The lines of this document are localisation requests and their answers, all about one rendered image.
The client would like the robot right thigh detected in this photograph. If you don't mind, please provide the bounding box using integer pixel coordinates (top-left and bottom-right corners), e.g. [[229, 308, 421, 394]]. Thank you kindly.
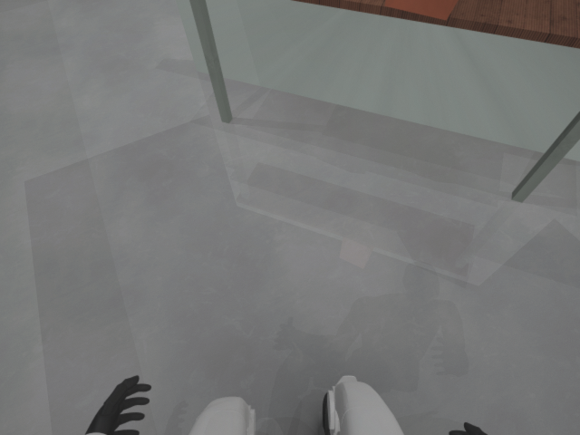
[[327, 381, 404, 435]]

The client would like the robot left thigh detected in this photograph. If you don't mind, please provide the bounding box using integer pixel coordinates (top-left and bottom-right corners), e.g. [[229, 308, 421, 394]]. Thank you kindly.
[[188, 397, 256, 435]]

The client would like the table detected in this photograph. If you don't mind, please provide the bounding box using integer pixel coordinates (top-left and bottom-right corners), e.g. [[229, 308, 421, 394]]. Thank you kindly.
[[189, 0, 580, 203]]

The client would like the robot thigh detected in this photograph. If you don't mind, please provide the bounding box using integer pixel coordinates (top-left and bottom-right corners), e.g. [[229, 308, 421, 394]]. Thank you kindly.
[[327, 381, 404, 435], [188, 397, 256, 435]]

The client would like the left robot hand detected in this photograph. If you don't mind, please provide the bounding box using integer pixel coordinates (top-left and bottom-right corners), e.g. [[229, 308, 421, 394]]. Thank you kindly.
[[85, 375, 151, 435]]

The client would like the carton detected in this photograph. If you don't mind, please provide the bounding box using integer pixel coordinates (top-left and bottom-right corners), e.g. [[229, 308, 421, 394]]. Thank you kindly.
[[385, 0, 459, 21]]

